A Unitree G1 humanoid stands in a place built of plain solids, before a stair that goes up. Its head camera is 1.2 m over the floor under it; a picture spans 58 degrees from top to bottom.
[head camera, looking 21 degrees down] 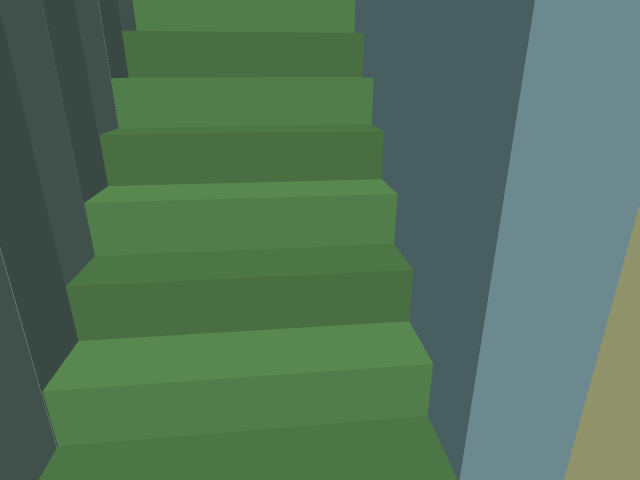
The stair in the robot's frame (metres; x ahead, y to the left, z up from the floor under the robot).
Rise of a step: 0.20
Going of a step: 0.24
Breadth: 1.10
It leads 6 degrees to the left of straight ahead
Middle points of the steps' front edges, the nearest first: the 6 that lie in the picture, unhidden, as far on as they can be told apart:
1.01 0.21 0.39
1.25 0.23 0.59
1.49 0.26 0.79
1.73 0.29 0.99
1.97 0.31 1.18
2.20 0.34 1.38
